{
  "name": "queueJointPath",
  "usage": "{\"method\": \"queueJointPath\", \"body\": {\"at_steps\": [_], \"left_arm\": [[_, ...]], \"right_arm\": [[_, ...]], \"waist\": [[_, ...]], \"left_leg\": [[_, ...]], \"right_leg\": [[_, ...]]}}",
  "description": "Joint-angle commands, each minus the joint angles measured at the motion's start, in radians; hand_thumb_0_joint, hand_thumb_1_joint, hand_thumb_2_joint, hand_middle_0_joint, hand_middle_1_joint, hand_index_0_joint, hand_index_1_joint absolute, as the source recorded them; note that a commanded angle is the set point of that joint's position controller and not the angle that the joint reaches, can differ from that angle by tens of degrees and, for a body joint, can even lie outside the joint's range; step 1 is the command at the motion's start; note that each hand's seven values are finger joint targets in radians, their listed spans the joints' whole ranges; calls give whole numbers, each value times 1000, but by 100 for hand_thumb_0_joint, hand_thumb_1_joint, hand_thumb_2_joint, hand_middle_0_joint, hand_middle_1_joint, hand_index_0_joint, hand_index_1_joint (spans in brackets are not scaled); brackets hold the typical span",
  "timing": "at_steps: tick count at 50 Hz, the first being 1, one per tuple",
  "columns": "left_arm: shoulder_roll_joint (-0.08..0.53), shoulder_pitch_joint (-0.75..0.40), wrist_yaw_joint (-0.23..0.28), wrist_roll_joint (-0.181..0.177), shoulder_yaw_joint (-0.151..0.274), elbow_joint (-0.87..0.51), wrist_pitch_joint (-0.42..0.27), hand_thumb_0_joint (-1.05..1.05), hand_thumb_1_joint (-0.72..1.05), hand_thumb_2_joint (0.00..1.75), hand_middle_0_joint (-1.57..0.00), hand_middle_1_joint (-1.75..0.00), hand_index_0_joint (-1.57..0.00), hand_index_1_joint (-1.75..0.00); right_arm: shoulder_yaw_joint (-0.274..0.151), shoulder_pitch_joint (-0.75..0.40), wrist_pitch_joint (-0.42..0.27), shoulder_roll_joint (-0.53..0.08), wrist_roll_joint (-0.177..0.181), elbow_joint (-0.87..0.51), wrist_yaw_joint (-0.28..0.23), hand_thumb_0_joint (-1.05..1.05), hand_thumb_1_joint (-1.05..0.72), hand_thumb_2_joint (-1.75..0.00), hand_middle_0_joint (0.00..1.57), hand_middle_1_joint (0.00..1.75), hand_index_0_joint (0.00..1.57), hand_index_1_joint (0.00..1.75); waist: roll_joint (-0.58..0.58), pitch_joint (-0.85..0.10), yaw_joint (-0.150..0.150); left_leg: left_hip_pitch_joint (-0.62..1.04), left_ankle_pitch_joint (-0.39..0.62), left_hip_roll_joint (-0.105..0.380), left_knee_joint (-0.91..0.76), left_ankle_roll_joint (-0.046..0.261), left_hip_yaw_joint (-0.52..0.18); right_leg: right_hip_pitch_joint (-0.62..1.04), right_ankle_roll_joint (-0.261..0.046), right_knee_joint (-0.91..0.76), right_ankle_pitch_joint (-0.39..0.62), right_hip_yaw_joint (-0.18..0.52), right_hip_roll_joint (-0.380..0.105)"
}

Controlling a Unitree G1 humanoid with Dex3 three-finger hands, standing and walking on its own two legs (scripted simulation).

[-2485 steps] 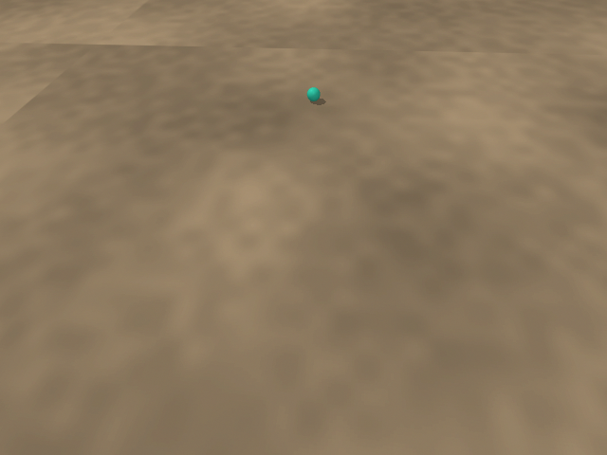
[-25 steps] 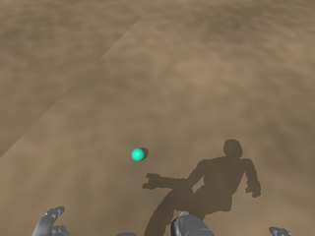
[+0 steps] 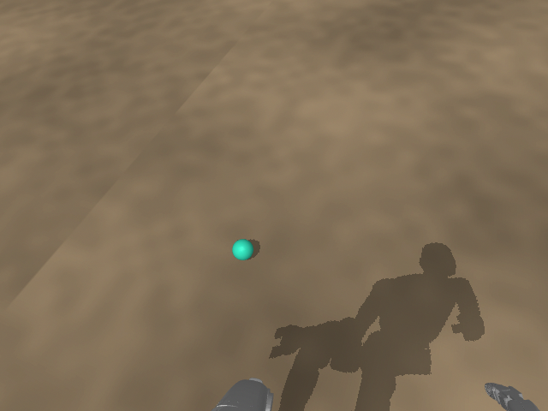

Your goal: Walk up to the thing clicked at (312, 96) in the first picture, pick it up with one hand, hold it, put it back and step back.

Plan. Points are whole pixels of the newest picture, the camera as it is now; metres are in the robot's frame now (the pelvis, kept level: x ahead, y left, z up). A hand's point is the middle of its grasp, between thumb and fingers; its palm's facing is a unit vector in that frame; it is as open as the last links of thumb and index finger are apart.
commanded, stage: step back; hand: left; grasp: from above
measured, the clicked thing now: (242, 249) +0.75 +0.23 -0.72
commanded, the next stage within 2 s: stand in 1.72 s
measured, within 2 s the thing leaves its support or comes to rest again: neither
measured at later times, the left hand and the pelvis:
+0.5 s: hand out of the picture -0.10 +0.23 -0.16, palm faces +0.02 -0.92 -0.39, open 7.4 cm; pelvis -0.17 -0.05 -0.01, yaw +1 degrees
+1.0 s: hand out of the picture -0.26 +0.23 -0.14, palm faces +0.13 -0.89 -0.44, open 7.4 cm; pelvis -0.28 -0.07 +0.00, yaw +7 degrees
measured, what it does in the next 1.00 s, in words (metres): walks backwards: left foot, then right foot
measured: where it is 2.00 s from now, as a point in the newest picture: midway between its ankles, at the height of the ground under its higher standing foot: outside the picture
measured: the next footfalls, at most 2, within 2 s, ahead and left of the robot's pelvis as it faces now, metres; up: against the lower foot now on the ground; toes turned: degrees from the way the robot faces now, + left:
left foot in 0.18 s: -0.06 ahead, +0.11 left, +0.00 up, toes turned +3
right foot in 0.54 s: -0.19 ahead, -0.18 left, +0.00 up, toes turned +4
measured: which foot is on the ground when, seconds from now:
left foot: up 0.00-0.16, down 0.18-0.56, up 0.58-0.88, down 0.90-1.00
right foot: down 0.00-0.20, up 0.22-0.52, down 0.54-0.94, up 0.96-1.00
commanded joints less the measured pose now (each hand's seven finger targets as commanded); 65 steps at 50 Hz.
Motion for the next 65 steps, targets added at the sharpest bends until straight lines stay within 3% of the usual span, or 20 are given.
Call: {"method": "queueJointPath", "body": {"at_steps": [1,6,9,12,16,22,26,28,29,30,33,40,45,47,49,52,59,61,62,65], "left_arm": [[264,-83,38,5,83,-135,-39,0,90,90,-20,-30,-20,-30],[258,-44,54,-7,75,-143,-24,0,90,90,-20,-30,-20,-30],[238,-88,41,-27,54,-170,-1,0,90,90,-20,-30,-20,-30],[245,-131,56,-23,65,-175,1,0,90,90,-20,-30,-20,-30],[243,-35,38,-38,68,-98,4,0,90,90,-20,-30,-20,-30],[214,-34,36,-28,46,-91,-33,0,90,90,-20,-30,-20,-30],[213,60,42,-20,50,-4,-61,0,90,90,-20,-30,-20,-30],[355,78,42,2,87,4,-68,0,90,90,-20,-30,-20,-30],[447,14,45,8,106,-35,-64,0,90,90,-20,-30,-20,-30],[443,-53,52,-4,104,-53,-68,0,90,90,-20,-30,-20,-30],[297,-150,54,-7,66,-47,-78,0,90,90,-20,-30,-20,-30],[323,23,44,9,91,-10,-95,0,90,90,-20,-30,-20,-30],[307,-32,30,-2,60,-12,-77,0,90,90,-20,-30,-20,-30],[199,-55,29,-23,26,-31,-83,0,90,90,-20,-30,-20,-30],[320,-124,27,-17,63,-10,-91,0,90,90,-20,-30,-20,-30],[259,-33,7,-24,47,33,-106,0,90,90,-20,-30,-20,-30],[251,144,20,-18,62,121,-131,0,90,90,-20,-30,-20,-30],[374,182,37,7,93,105,-147,0,90,90,-20,-30,-20,-30],[403,98,38,0,95,76,-141,0,90,90,-20,-30,-20,-30],[327,17,37,-17,76,50,-155,0,90,90,-20,-30,-20,-30]], "right_arm": [[-33,48,-39,-149,5,-64,-20,0,-90,-90,20,30,20,30],[-36,66,-50,-131,-16,-67,-16,0,-90,-90,20,30,20,30],[-58,155,-54,-156,-32,-25,-12,0,-90,-90,20,30,20,30],[-96,47,-51,-371,-44,-73,-4,0,-90,-90,20,30,20,30],[-52,-65,-56,-202,-43,-92,-14,0,-90,-90,20,30,20,30],[-55,8,-30,-195,-37,-90,-3,0,-90,-90,20,30,20,30],[-56,-22,4,-222,-17,-80,10,0,-90,-90,20,30,20,30],[-23,-12,1,-117,-9,-111,10,0,-90,-90,20,30,20,30],[-40,-86,5,-142,-13,-131,-7,0,-90,-90,20,30,20,30],[-66,-86,8,-189,-13,-113,-12,0,-90,-90,20,30,20,30],[-42,18,2,-160,0,-30,2,0,-90,-90,20,30,20,30],[-44,-36,-31,-162,-34,-29,26,0,-90,-90,20,30,20,30],[-66,112,-54,-160,-38,71,45,0,-90,-90,20,30,20,30],[-94,151,-64,-273,-52,70,41,0,-90,-90,20,30,20,30],[-96,56,-67,-315,-42,42,43,0,-90,-90,20,30,20,30],[-61,26,-82,-191,-45,34,40,0,-90,-90,20,30,20,30],[-53,-9,-50,-161,-33,16,45,0,-90,-90,20,30,20,30],[-19,38,-52,-58,-26,-15,41,0,-90,-90,20,30,20,30],[-49,39,-45,-150,-32,8,28,0,-90,-90,20,30,20,30],[-62,84,-60,-185,-23,56,33,0,-90,-90,20,30,20,30]], "waist": [[-188,-141,-1],[-237,-216,19],[-141,-238,-24],[240,-179,-64],[94,-146,27],[191,-190,-33],[171,-301,-9],[-192,-232,-7],[-252,-176,57],[-251,-93,39],[-105,-81,-62],[-213,-129,60],[-150,-124,-24],[224,-125,-68],[123,32,-56],[97,-14,-24],[82,-112,52],[-221,-109,59],[-105,-73,47],[-43,-20,0]], "left_leg": [[5,-21,-9,-23,-13,11],[67,-24,81,-442,3,81],[318,362,104,-747,37,55],[164,564,550,-798,339,-458],[218,625,331,-716,214,-87],[427,702,335,-611,253,-58],[382,608,261,-456,158,9],[-67,36,65,-272,47,42],[-32,-141,25,-79,5,-43],[23,-123,75,48,-2,-101],[7,46,-10,84,4,-70],[-21,-47,96,-325,-24,19],[402,96,61,-744,42,123],[502,-288,353,-919,168,-425],[167,-437,463,-964,280,-472],[297,-93,288,-872,185,-189],[75,-48,210,-563,123,-5],[-194,-114,4,-148,36,52],[-127,-113,67,-90,31,-32],[-95,4,126,-88,26,-72]], "right_leg": [[104,-176,-156,450,122,-167],[295,-193,-58,621,158,-228],[88,-99,51,399,110,-158],[-136,2,527,-371,82,76],[-181,-2,687,-174,120,129],[-126,46,199,-216,-4,29],[119,11,-313,105,-98,44],[243,-67,-254,153,322,-193],[-13,-259,-309,149,501,-403],[-191,-296,-364,71,558,-451],[-38,-151,-200,341,128,-202],[209,-185,-283,-314,263,-251],[-61,-109,-194,-260,101,-176],[-378,2,172,-255,-99,22],[-255,-7,329,-236,-21,-39],[-231,-10,207,-115,-63,-21],[262,-3,-183,37,-113,34],[339,-102,-407,-251,486,-292],[165,-189,-460,-437,595,-407],[127,-203,-380,-132,381,-326]]}}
